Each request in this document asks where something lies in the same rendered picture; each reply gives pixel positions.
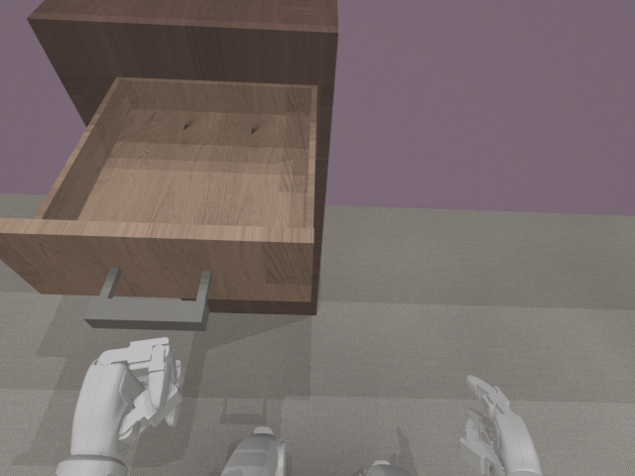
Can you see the left robot forearm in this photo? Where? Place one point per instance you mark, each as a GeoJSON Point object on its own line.
{"type": "Point", "coordinates": [91, 465]}

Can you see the robot left hand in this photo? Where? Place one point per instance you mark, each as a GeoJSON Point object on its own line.
{"type": "Point", "coordinates": [101, 423]}

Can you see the left robot shin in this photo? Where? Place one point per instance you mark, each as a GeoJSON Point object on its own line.
{"type": "Point", "coordinates": [263, 429]}

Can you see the left robot thigh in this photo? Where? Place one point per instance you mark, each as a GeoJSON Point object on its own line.
{"type": "Point", "coordinates": [258, 454]}

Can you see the cabinet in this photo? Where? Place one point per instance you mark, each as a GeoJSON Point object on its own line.
{"type": "Point", "coordinates": [91, 42]}

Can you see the handle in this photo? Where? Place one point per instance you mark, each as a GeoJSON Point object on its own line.
{"type": "Point", "coordinates": [153, 314]}

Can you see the drawer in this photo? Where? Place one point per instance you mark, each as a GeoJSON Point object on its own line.
{"type": "Point", "coordinates": [173, 177]}

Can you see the robot right hand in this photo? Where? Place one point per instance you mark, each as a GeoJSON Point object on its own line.
{"type": "Point", "coordinates": [507, 446]}

